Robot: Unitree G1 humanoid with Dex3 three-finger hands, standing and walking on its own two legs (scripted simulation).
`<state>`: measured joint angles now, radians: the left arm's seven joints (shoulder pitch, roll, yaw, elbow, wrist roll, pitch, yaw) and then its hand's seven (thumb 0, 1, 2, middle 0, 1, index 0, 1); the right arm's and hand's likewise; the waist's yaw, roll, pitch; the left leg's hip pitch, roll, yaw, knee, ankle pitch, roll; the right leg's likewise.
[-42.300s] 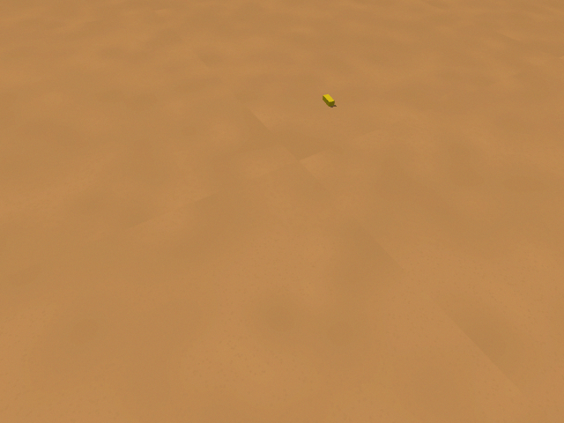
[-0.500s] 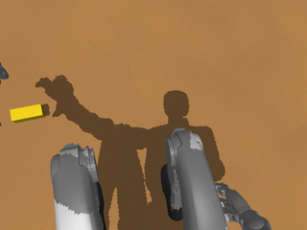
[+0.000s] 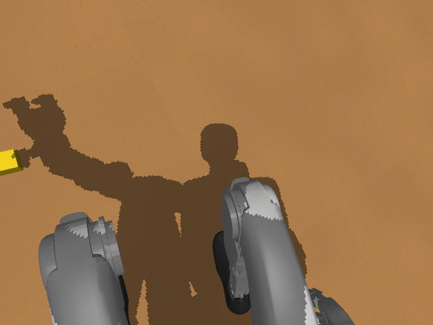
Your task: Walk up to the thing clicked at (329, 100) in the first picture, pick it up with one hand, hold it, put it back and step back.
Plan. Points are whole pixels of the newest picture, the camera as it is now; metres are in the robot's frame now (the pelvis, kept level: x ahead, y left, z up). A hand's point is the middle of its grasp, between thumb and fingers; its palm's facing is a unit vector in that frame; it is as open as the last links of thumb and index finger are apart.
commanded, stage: home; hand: left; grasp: from above
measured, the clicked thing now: out of the picture +0.45 +0.36 -0.29
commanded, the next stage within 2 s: none
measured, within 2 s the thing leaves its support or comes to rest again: neither
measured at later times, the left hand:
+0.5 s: hand out of the picture +0.30 +0.30 +0.06, palm faces -0.19 -0.69 -0.70, open 7.9 cm
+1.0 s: hand out of the picture +0.23 +0.22 +0.28, palm faces +0.21 -0.94 -0.27, open 7.4 cm
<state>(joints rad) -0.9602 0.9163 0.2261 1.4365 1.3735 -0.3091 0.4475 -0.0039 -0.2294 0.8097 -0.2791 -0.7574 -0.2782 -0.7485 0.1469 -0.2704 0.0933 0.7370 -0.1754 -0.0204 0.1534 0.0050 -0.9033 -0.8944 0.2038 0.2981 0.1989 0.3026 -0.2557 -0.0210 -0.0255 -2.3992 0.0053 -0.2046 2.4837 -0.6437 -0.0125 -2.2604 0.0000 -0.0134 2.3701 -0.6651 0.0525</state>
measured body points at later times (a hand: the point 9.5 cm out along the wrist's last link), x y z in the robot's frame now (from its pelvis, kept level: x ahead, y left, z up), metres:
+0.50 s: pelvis +0.00 -0.01 +0.16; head +0.17 +0.06 +0.57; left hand +0.31 +0.34 +0.10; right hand +0.22 -0.25 +0.06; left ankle +0.08 +0.13 -0.27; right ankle +0.11 -0.16 -0.27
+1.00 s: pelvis +0.05 -0.01 +0.35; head +0.11 +0.02 +0.79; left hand +0.22 +0.27 +0.30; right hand +0.24 -0.22 +0.27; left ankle +0.07 +0.13 -0.27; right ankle +0.11 -0.16 -0.27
